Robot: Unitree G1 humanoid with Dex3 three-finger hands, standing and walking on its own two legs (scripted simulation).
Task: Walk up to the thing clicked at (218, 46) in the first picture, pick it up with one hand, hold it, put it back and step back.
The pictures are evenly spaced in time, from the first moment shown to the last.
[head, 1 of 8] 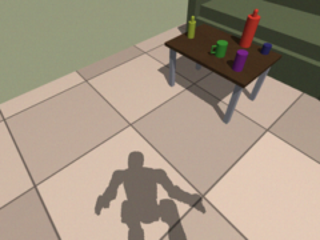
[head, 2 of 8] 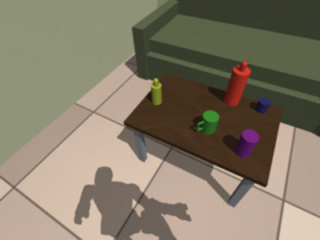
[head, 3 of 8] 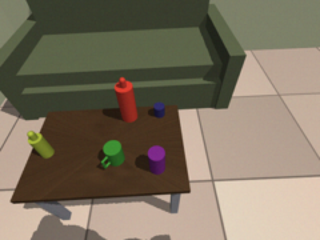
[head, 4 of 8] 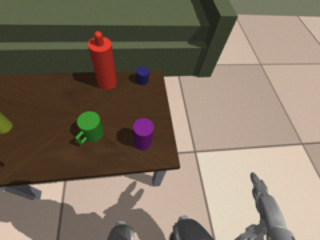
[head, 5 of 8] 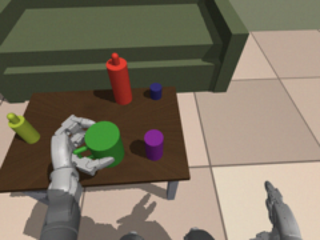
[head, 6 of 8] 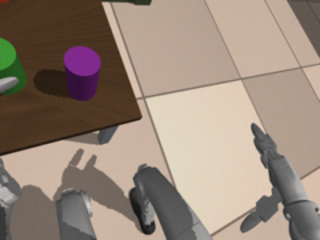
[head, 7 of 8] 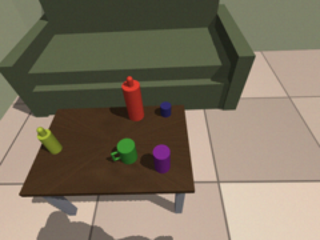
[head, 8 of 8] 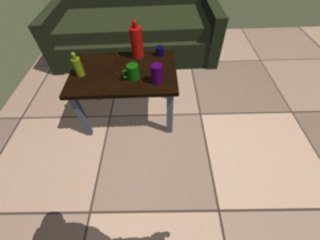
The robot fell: no
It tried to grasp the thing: yes
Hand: left
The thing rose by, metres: 0.29
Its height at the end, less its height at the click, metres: +0.00
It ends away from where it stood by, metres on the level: 0.03
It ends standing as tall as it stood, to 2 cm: yes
